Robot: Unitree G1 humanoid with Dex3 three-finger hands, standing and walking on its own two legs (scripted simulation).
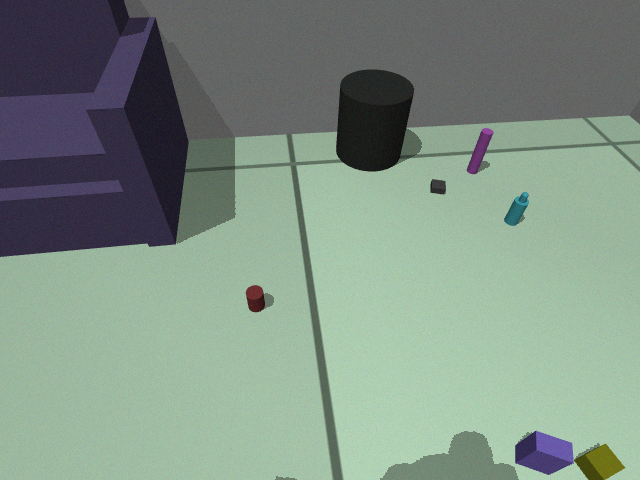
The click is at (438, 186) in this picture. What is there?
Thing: small box
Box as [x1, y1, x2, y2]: [431, 179, 445, 194]
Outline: 432,179 431,192 443,194 445,190 445,181
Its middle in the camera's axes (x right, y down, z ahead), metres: +0.58 -0.25 +1.90
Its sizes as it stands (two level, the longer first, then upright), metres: 0.066 0.064 0.031
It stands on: the floor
